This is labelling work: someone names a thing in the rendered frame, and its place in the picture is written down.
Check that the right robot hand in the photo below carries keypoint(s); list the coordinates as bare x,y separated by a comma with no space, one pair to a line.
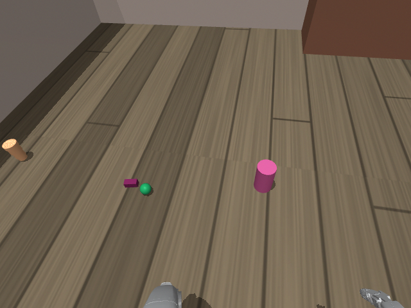
379,299

